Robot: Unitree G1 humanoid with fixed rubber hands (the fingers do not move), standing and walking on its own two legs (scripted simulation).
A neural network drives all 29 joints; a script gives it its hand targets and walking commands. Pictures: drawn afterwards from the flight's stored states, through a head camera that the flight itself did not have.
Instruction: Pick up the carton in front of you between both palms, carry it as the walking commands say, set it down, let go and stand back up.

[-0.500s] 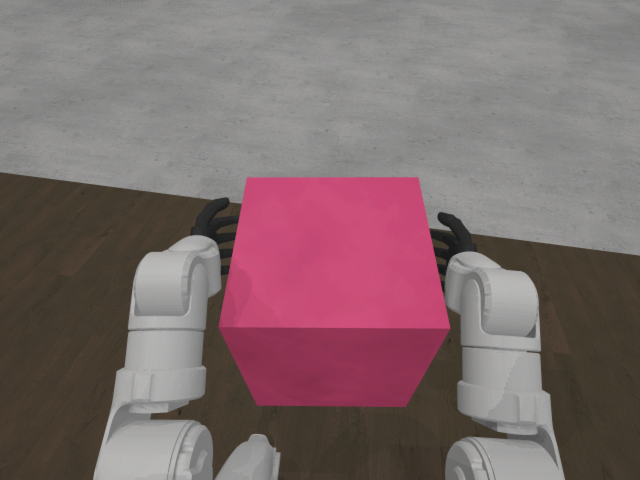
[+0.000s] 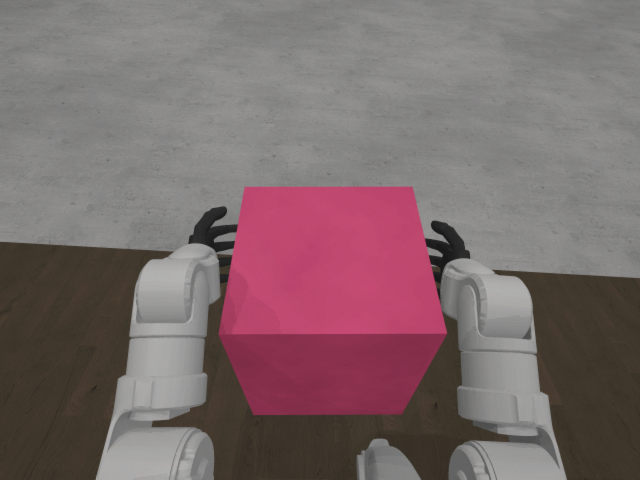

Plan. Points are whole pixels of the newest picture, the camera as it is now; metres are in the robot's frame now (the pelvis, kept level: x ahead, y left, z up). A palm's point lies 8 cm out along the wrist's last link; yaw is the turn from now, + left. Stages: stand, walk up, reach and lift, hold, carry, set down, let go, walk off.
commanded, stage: carry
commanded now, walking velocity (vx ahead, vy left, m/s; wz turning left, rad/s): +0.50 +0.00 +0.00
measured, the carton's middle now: (328, 307) +0.34 -0.02 +0.01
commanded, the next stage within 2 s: none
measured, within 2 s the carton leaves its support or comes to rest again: neither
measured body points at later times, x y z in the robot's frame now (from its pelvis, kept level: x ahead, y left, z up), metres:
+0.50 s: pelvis +0.30 -0.05 -0.06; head +0.34 -0.06 +0.39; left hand +0.65 +0.13 +0.03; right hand +0.68 -0.17 +0.02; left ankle +0.36 +0.12 -0.72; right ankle +0.27 -0.07 -0.79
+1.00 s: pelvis +0.58 -0.01 -0.11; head +0.63 +0.00 +0.34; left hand +0.96 +0.13 -0.03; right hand +0.93 -0.18 -0.03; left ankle +0.59 +0.02 -0.84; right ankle +0.62 -0.16 -0.79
